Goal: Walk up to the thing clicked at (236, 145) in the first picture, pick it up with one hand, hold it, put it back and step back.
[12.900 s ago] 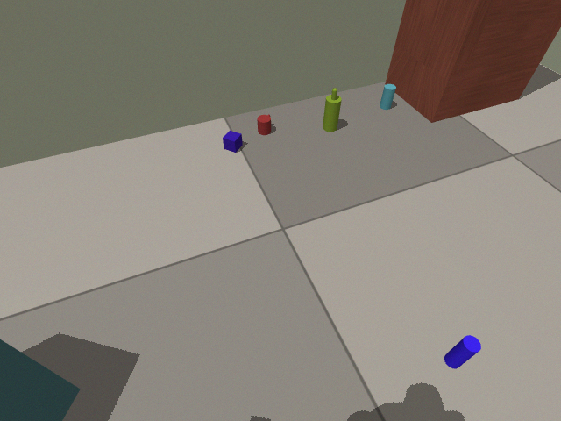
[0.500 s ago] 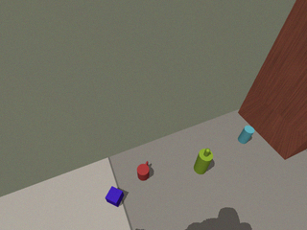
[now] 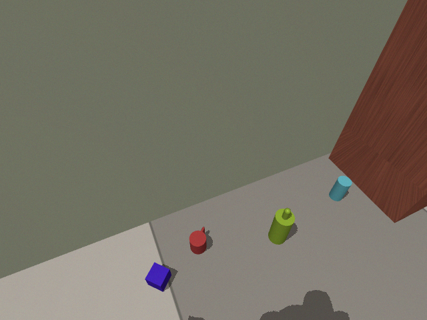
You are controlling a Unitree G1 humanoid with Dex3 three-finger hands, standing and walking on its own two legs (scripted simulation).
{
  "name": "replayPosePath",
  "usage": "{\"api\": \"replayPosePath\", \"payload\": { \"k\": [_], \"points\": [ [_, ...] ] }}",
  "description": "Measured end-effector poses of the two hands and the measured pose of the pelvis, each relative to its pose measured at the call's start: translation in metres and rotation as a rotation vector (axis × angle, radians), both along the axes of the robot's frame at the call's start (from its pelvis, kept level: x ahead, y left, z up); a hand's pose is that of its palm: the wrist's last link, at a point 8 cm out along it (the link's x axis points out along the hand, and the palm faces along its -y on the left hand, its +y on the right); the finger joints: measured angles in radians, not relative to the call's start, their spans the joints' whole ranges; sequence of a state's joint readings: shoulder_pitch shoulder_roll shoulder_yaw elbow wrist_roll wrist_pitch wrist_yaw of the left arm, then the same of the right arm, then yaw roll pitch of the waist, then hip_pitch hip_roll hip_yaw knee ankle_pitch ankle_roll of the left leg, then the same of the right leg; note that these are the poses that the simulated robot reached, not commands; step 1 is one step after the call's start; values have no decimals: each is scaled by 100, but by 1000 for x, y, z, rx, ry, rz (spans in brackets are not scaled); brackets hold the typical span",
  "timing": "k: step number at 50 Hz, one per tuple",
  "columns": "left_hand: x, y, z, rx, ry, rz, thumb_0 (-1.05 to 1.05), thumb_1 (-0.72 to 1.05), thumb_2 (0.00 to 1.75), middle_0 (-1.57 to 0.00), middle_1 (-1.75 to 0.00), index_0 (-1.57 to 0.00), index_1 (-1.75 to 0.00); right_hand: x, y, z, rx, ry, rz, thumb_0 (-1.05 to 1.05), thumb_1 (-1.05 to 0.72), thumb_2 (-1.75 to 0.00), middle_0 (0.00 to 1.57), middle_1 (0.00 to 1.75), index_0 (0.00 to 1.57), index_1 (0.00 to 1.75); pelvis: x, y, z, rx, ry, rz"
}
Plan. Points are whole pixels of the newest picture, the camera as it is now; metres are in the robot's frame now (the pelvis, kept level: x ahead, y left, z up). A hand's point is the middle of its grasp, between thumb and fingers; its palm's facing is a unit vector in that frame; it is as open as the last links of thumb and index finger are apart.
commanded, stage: stand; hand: left
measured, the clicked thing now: (158, 277) +0.44 +0.25 -0.75
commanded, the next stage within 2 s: none
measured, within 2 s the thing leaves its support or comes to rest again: neither
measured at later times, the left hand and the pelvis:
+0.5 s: hand out of the picture +0.07 +0.25 -0.16, palm faces -0.02 -0.94 -0.34, open 7.4 cm; pelvis +0.00 +0.00 +0.00, yaw +1 degrees
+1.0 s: hand out of the picture +0.08 +0.25 -0.16, palm faces -0.01 -0.94 -0.34, open 7.4 cm; pelvis +0.01 +0.00 +0.00, yaw +1 degrees
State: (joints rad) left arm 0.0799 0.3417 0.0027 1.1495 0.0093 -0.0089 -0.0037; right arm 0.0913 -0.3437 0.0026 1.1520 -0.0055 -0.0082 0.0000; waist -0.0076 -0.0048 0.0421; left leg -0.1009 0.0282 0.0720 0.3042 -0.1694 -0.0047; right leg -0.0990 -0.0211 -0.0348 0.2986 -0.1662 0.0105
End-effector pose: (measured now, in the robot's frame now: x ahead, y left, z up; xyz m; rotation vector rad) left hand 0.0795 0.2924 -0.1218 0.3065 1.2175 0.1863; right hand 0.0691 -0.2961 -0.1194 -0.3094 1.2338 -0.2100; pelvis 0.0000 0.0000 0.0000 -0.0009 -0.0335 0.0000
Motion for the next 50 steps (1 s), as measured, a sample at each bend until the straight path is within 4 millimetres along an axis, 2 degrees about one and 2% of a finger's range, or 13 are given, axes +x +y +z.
{"api": "replayPosePath", "payload": {
  "k": [23,38,50],
  "points": [
    [-17,5,0,9,40,20,0,90,90,-21,-30,-20,-30,5,2,-2,3,16,23,0,-91,-89,21,30,20,30,4,2,0,3,8,9],
    [-8,4,0,8,15,15,0,90,90,-21,-30,-20,-30,14,1,0,-2,-3,31,0,-91,-89,21,30,20,30,7,1,0,1,5,12],
    [-8,6,1,11,15,14,0,90,90,-21,-30,-20,-30,12,2,0,-1,2,30,0,-91,-89,21,30,20,30,7,2,0,1,5,13]
  ]
}}
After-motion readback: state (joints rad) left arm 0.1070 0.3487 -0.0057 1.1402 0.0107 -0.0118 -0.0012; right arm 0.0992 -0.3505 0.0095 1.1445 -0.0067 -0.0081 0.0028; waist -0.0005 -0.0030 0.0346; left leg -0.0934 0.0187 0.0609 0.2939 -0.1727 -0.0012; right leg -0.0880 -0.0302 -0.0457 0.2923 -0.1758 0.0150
